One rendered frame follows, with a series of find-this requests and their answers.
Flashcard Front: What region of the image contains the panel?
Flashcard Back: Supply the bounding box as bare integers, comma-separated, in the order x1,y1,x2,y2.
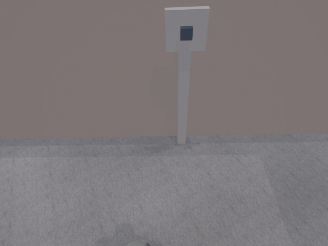
165,6,210,144

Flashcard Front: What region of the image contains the button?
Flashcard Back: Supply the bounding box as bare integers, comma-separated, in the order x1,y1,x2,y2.
180,26,193,40

